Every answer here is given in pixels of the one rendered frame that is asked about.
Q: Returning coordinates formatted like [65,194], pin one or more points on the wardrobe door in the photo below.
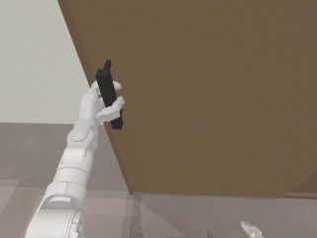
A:
[308,186]
[220,95]

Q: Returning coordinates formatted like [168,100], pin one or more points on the robot left forearm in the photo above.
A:
[68,189]

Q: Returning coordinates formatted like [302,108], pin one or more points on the handle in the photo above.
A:
[106,86]

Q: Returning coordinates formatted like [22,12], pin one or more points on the robot left hand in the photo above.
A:
[91,104]

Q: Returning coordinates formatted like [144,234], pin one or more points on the robot left upper arm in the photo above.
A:
[57,222]

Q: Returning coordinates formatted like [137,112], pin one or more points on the robot right hand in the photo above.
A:
[252,231]

